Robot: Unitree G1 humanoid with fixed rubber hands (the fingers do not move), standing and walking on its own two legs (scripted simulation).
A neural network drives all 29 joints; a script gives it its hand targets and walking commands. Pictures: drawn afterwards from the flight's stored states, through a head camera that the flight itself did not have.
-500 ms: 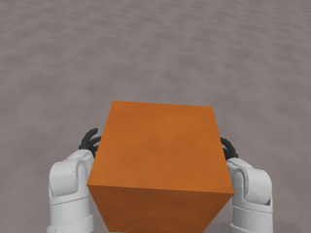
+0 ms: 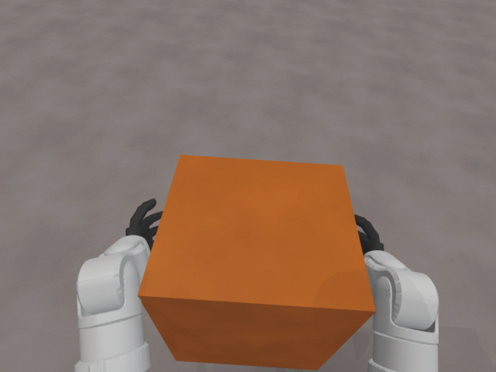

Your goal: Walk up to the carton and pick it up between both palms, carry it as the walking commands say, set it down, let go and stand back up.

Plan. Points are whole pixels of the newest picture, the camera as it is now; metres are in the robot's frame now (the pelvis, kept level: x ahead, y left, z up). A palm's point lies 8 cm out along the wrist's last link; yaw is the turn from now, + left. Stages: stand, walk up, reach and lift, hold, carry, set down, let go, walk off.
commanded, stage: carry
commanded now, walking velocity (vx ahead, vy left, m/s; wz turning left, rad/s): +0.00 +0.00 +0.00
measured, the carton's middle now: (253, 269) +0.28 +0.00 +0.01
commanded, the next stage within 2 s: none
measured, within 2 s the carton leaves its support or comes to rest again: neither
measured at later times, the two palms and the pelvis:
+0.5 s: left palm (149, 161) +0.48 +0.19 +0.07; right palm (324, 172) +0.46 -0.15 +0.06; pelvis +0.19 +0.02 -0.01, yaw +0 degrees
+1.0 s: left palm (187, 107) +0.69 +0.14 +0.05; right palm (327, 125) +0.62 -0.19 +0.04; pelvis +0.38 +0.01 -0.02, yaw -7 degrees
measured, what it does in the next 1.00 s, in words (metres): walks ahead: right foot, then left foot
